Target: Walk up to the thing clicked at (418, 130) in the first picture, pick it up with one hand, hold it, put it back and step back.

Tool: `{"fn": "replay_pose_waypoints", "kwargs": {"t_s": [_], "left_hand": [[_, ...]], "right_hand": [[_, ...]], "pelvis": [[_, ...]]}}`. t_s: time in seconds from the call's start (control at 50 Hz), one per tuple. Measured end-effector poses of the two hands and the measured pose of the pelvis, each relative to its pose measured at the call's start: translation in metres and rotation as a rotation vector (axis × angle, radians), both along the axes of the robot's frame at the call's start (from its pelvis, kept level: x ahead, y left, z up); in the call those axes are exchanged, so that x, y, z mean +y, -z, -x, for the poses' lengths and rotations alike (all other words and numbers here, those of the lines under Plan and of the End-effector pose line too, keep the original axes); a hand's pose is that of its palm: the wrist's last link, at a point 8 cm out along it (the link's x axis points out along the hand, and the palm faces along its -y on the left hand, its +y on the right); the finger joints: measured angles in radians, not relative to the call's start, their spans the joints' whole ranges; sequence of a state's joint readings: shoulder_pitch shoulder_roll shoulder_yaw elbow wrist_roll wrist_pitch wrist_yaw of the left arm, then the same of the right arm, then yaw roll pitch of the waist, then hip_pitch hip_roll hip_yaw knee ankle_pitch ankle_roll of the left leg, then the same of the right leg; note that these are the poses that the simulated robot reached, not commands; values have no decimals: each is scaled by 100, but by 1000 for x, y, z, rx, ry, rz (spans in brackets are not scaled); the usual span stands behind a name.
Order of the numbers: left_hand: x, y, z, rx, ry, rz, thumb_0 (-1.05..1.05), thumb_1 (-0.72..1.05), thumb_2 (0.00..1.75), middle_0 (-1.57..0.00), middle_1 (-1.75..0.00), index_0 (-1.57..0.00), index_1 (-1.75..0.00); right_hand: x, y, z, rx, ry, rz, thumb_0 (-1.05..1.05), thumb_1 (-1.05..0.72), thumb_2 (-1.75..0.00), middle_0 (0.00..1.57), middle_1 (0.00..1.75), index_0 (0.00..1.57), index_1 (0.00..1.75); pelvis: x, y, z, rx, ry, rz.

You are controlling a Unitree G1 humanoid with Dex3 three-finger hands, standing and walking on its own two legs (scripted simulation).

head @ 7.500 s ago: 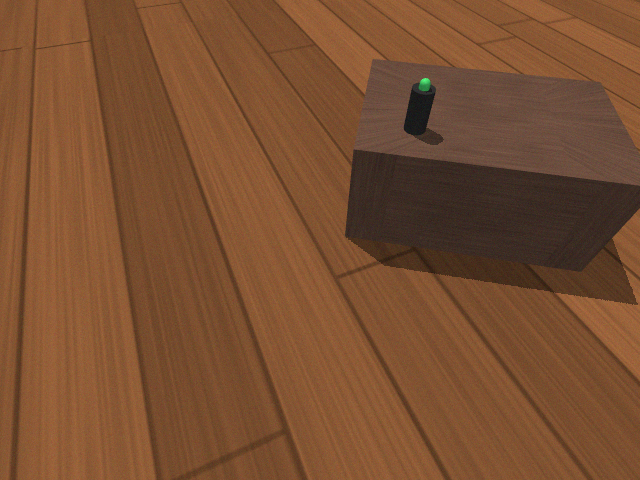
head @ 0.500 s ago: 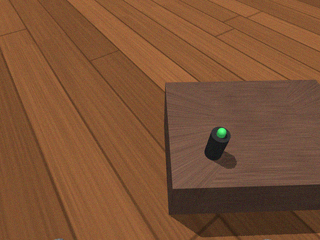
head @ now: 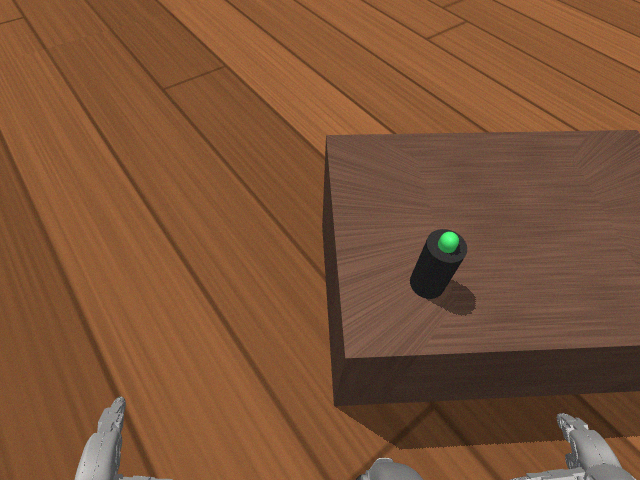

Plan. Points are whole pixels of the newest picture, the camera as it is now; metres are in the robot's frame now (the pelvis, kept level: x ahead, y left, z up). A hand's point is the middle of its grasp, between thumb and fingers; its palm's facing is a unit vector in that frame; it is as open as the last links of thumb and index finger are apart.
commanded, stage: go down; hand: right
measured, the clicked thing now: (438, 261) +0.52 -0.23 -0.21
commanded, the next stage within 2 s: none
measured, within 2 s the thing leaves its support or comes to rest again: neither
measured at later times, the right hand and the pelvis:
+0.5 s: hand (557, 444) +0.17 -0.29 -0.09, palm faces +0.09 +0.95 -0.30, open 17.7 cm; pelvis +0.02 +0.01 -0.02, yaw +0 degrees
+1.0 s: hand (605, 345) +0.28 -0.35 -0.02, palm faces +0.22 +0.95 -0.21, open 17.6 cm; pelvis -0.01 +0.00 -0.02, yaw -1 degrees
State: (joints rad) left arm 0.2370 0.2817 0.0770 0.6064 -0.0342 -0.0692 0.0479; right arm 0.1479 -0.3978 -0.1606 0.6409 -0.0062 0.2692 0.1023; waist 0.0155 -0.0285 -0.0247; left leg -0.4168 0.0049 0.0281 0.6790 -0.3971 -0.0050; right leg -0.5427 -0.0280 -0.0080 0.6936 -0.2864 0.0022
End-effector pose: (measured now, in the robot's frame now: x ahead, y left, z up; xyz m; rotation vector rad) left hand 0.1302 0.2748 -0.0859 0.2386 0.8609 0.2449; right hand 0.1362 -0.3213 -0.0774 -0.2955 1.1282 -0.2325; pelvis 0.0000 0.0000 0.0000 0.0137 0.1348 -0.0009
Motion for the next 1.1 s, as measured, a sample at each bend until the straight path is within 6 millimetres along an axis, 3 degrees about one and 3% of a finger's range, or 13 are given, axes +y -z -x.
{"fn": "replay_pose_waypoints", "kwargs": {"t_s": [0.12,0.26,0.72,0.8,0.94,1.1], "left_hand": [[-3,-6,-18,-78,23,-30,-1,-46,8,-6,-4,-6,-6],[-3,-16,-30,-131,40,-53,-1,-52,6,-6,-4,-5,-6],[-18,-33,-24,-220,88,-62,-1,-55,6,-6,-4,-5,-6],[-15,-31,-21,-226,84,-82,-1,-55,6,-6,-4,-5,-6],[-16,-25,-10,-220,76,-100,-1,-55,6,-6,-4,-5,-6],[-10,-27,13,-202,36,-124,-1,-53,4,-6,-5,-6,-5]], "right_hand": [[1,-4,-13,-84,9,-8,0,50,-6,3,7,4,7],[-8,-13,-20,-128,19,-13,0,56,-4,3,6,4,6],[-30,-29,-25,-238,14,-27,0,59,-4,3,6,4,6],[-43,-40,-40,-321,24,-22,-1,59,-4,3,6,4,6],[-70,-74,-92,-530,25,-34,-1,59,-3,3,6,4,6],[-84,-89,-138,-583,11,-109,-1,55,-2,5,5,5,5]], "pelvis": [[3,6,-7,13,3,4],[7,9,-17,18,9,4],[4,19,-12,22,12,-8],[2,20,-6,22,17,-11],[0,24,6,31,19,-19],[-5,22,13,44,-4,-22]]}}
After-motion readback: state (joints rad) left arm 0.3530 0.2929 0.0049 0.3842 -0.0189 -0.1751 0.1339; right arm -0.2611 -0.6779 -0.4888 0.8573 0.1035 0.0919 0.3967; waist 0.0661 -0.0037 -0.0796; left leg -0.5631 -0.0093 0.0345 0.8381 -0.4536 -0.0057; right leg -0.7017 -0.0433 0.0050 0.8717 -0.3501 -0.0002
